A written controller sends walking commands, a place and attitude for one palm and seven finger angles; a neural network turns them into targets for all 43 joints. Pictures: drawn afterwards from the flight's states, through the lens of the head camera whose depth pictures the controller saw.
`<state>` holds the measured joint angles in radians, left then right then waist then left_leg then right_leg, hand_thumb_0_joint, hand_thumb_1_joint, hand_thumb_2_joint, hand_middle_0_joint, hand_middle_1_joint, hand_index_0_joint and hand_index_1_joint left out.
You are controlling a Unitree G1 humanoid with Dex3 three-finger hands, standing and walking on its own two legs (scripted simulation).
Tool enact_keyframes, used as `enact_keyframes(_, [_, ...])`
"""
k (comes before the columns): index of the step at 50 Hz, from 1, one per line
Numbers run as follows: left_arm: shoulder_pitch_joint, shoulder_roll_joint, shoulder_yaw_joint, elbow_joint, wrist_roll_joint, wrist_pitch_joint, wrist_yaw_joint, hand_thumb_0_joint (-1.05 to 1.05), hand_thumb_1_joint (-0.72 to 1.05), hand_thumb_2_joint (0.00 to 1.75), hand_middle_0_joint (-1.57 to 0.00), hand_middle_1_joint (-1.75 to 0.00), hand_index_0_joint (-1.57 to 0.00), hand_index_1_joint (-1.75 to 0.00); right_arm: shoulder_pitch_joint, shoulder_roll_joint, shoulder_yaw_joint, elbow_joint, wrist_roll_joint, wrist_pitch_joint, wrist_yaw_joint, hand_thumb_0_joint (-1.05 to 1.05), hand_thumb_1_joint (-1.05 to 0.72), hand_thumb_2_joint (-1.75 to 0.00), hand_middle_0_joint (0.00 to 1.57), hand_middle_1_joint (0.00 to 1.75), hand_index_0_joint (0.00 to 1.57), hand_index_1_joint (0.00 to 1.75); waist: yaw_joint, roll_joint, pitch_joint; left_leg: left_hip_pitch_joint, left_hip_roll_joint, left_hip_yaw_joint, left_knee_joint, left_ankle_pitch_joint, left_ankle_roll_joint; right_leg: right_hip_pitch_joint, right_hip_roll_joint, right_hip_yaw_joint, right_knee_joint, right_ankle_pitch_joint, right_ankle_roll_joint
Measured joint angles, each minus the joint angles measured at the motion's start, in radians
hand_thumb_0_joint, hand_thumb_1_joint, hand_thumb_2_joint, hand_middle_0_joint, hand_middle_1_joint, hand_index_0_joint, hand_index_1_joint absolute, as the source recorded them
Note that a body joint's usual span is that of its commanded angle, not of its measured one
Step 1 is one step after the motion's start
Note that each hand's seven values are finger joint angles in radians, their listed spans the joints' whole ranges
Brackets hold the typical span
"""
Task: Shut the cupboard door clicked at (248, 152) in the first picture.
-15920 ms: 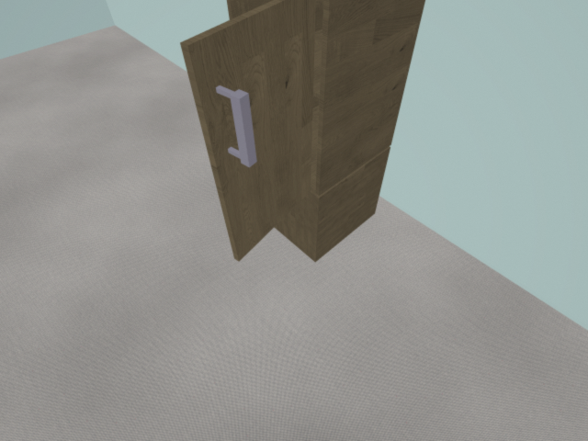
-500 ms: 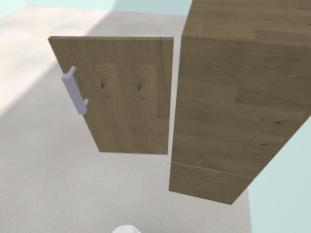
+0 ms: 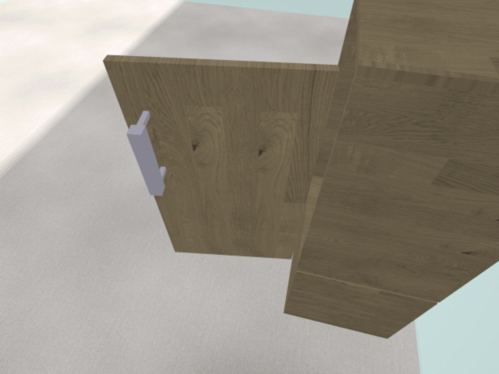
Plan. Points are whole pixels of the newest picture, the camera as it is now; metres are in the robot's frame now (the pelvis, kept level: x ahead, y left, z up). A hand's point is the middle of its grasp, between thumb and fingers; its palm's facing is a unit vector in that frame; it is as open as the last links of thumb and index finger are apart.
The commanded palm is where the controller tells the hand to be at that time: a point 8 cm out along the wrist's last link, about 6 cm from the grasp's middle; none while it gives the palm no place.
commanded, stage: come to a stop and stand still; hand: left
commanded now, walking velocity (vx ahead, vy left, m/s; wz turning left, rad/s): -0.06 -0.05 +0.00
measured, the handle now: (151, 155) +0.45 +0.22 +0.09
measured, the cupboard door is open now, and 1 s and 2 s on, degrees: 100 100 100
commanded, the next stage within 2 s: look again from close up in 1.52 s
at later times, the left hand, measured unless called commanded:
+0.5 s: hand out of the picture +0.05 +0.19 -0.16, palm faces -0.01 -0.97 -0.22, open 7.4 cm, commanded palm none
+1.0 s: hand out of the picture +0.03 +0.20 -0.17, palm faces -0.01 -0.99 -0.16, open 7.4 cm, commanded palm none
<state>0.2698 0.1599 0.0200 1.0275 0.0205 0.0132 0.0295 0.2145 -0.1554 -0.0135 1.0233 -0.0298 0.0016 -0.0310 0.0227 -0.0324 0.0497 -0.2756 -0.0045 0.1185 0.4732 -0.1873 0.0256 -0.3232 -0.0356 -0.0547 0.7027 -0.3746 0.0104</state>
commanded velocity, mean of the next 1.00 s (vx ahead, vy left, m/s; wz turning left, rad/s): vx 0.00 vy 0.00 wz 0.00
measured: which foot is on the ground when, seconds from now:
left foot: down 0.00-1.00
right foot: up 0.00-0.00, down 0.02-1.00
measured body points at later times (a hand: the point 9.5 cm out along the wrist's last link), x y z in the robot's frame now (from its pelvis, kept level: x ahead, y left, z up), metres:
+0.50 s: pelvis +0.02 +0.01 +0.00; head +0.02 +0.00 +0.45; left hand +0.05 +0.24 -0.15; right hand +0.01 -0.20 -0.16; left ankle +0.04 +0.11 -0.73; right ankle +0.01 -0.09 -0.73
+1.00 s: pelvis +0.04 +0.04 +0.01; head +0.05 +0.05 +0.46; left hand +0.03 +0.25 -0.16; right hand +0.06 -0.19 -0.14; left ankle +0.04 +0.11 -0.73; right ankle +0.01 -0.09 -0.73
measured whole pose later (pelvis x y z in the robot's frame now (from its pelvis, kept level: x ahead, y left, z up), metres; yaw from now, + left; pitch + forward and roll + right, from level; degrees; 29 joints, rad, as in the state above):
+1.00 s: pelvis +0.04 +0.04 +0.01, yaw -1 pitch -1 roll +0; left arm 0.31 0.16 -0.03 1.09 0.02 -0.02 0.04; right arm 0.24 -0.17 0.01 1.10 -0.01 -0.02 -0.02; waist 0.01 -0.02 0.04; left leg -0.18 -0.02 0.12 0.44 -0.24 0.06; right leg -0.14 -0.03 -0.03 0.43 -0.28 0.01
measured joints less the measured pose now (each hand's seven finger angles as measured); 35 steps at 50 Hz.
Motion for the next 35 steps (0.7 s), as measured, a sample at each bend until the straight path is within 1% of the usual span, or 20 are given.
enact_keyframes(1, [0.002,0.001,-0.001,-0.001,0.003,-0.002,0.002,0.01,0.92,0.9,-0.2,-0.3,-0.2,-0.3,-0.002,0.003,0.0,0.001,0.003,0.003,0.001,0.01,-0.96,-0.9,0.2,0.3,0.2,0.3,-0.002,-0.005,-0.003,-0.008,-0.002,0.007,0.018,-0.011,-0.004,0.035,0.003,0.01,-0.083,0.046,-0.002])
enact_keyframes(2, [0.0,-0.002,-0.002,0.005,0.005,-0.004,0.004,0.01,0.92,0.9,-0.2,-0.3,-0.2,-0.3,-0.008,0.001,-0.003,0.006,0.007,0.006,0.001,0.01,-0.96,-0.9,0.2,0.3,0.2,0.3,-0.002,0.005,0.0,-0.014,0.009,0.01,0.039,-0.023,-0.009,0.046,0.014,0.014,-0.11,0.07,-0.018])
enact_keyframes(4, [0.0,-0.007,-0.011,0.016,0.005,-0.006,0.004,0.01,0.93,0.89,-0.2,-0.3,-0.2,-0.3,-0.012,-0.005,-0.009,0.013,0.014,0.015,0.002,0.01,-0.96,-0.9,0.2,0.3,0.2,0.3,-0.019,0.028,0.003,-0.008,0.028,0.0,0.047,-0.031,-0.02,0.059,0.035,0.005,-0.121,0.076,-0.05])
enact_keyframes(5, [0.004,-0.007,-0.015,0.021,0.004,-0.009,0.003,0.01,0.93,0.89,-0.2,-0.3,-0.2,-0.3,-0.008,-0.006,-0.011,0.016,0.015,0.018,0.004,0.01,-0.96,-0.9,0.2,0.3,0.2,0.3,-0.028,0.032,-0.002,-0.004,0.031,-0.006,0.04,-0.029,-0.024,0.066,0.039,-0.001,-0.13,0.076,-0.06])
enact_keyframes(8, [0.012,-0.005,-0.022,0.031,-0.001,-0.014,0.005,0.02,0.93,0.89,-0.2,-0.3,-0.2,-0.3,0.009,-0.002,-0.009,0.038,0.013,0.023,0.007,0.01,-0.95,-0.9,0.2,0.3,0.2,0.3,-0.038,0.033,-0.013,0.011,0.04,-0.016,0.023,-0.021,-0.03,0.092,0.052,-0.01,-0.164,0.084,-0.07])
enact_keyframes(10, [0.017,-0.01,-0.027,0.027,0.005,-0.019,0.017,0.02,0.93,0.89,-0.2,-0.3,-0.2,-0.3,0.026,-0.009,-0.007,0.035,0.013,0.028,0.015,0.01,-0.94,-0.9,0.2,0.3,0.2,0.3,-0.036,0.044,-0.013,0.004,0.056,-0.028,0.054,-0.053,-0.04,0.104,0.069,-0.013,-0.185,0.095,-0.068])
enact_keyframes(12, [0.024,-0.014,-0.035,0.024,0.003,-0.025,0.021,0.01,0.93,0.89,-0.2,-0.3,-0.2,-0.3,0.042,-0.017,-0.008,0.026,0.01,0.022,0.016,0.01,-0.93,-0.9,0.2,0.3,0.19,0.3,-0.041,0.053,-0.009,0.009,0.058,-0.034,0.061,-0.048,-0.035,0.113,0.075,-0.011,-0.187,0.096,-0.067])
enact_keyframes(14, [0.029,-0.013,-0.038,0.025,0.0,-0.026,0.019,0.02,0.92,0.89,-0.2,-0.3,-0.2,-0.3,0.063,-0.02,-0.008,0.021,0.009,0.016,0.016,0.01,-0.93,-0.9,0.2,0.3,0.19,0.3,-0.048,0.057,-0.016,0.017,0.054,-0.034,0.064,-0.053,-0.027,0.122,0.071,-0.01,-0.186,0.091,-0.065])
enact_keyframes(18, [0.028,-0.006,-0.036,0.014,-0.002,-0.025,0.013,0.01,0.92,0.89,-0.2,-0.3,-0.2,-0.3,0.098,-0.017,-0.001,0.02,0.005,0.015,0.02,0.01,-0.92,-0.9,0.2,0.3,0.19,0.3,-0.051,0.061,-0.032,0.025,0.041,-0.034,0.057,-0.059,-0.017,0.131,0.059,-0.011,-0.191,0.084,-0.056])
enact_keyframes(26, [0.006,0.008,-0.036,0.0,-0.008,-0.031,0.009,0.01,0.91,0.89,-0.2,-0.3,-0.2,-0.3,0.11,0.013,0.025,0.033,0.005,-0.001,0.024,0.01,-0.91,-0.9,0.2,0.3,0.19,0.3,-0.041,0.048,-0.02,0.035,0.018,-0.026,0.015,-0.043,0.0,0.132,0.038,-0.003,-0.213,0.093,-0.038])
enact_keyframes(35, [0.016,0.004,-0.042,0.022,-0.008,-0.03,0.01,0.01,0.91,0.89,-0.2,-0.3,-0.2,-0.3,0.083,0.004,0.03,0.06,0.01,-0.011,0.019,0.01,-0.92,-0.9,0.2,0.3,0.2,0.3,-0.029,0.036,-0.014,0.063,0.002,-0.014,-0.004,-0.049,0.015,0.155,0.023,0.009,-0.227,0.089,-0.019])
